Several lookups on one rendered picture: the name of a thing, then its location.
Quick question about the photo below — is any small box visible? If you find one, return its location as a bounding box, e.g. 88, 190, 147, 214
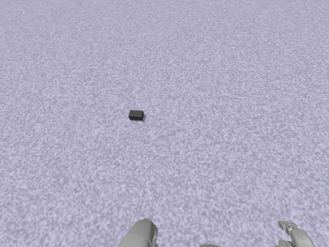
129, 110, 144, 120

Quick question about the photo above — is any right robot hand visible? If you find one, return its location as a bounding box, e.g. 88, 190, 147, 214
275, 220, 315, 247

